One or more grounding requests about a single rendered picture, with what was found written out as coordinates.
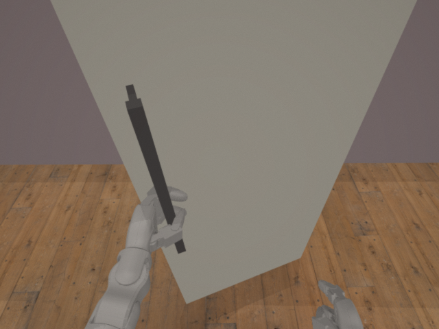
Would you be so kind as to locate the robot left hand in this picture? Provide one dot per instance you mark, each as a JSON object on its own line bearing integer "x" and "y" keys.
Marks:
{"x": 148, "y": 214}

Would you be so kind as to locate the robot right hand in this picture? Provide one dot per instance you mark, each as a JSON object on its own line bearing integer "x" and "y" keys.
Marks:
{"x": 343, "y": 316}

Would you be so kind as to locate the robot left forearm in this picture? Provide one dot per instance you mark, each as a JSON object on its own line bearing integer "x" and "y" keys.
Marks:
{"x": 128, "y": 284}

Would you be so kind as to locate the fridge door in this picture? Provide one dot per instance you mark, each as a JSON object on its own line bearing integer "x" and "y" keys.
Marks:
{"x": 253, "y": 106}

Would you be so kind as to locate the handle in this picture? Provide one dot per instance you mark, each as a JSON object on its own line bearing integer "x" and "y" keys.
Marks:
{"x": 142, "y": 130}

